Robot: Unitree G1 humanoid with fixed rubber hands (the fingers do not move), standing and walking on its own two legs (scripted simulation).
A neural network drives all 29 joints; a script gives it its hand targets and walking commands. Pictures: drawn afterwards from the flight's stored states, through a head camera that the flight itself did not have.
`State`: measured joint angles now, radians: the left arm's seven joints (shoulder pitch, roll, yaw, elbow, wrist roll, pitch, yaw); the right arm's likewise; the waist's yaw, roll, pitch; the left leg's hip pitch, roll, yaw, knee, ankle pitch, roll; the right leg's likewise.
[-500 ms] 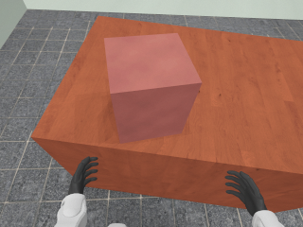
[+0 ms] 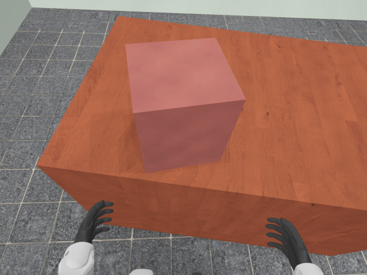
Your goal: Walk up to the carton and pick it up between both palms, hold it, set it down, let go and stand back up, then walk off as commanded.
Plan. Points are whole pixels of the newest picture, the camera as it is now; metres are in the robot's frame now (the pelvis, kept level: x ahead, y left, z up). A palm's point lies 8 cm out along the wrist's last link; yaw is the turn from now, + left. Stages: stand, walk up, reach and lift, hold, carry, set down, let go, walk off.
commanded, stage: set down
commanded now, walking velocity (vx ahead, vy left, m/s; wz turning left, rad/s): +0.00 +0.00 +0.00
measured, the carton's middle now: (178, 109) +0.47 +0.07 +0.04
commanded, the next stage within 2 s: let go in 0.48 s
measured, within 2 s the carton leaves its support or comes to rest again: neither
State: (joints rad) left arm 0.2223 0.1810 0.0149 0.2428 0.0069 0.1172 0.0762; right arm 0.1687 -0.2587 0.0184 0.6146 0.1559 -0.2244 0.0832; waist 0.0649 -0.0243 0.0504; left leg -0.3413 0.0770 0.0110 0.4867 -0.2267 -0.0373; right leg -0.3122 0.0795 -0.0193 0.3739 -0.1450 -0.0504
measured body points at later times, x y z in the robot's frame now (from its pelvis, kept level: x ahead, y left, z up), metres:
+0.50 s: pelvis +0.01 +0.00 +0.00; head +0.09 +0.03 +0.44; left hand +0.18 +0.24 -0.09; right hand +0.19 -0.23 -0.09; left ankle +0.01 +0.14 -0.74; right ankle +0.03 -0.09 -0.74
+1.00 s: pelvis +0.02 +0.00 +0.00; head +0.09 +0.03 +0.44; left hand +0.18 +0.24 -0.09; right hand +0.18 -0.23 -0.10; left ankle +0.01 +0.14 -0.74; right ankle +0.03 -0.09 -0.74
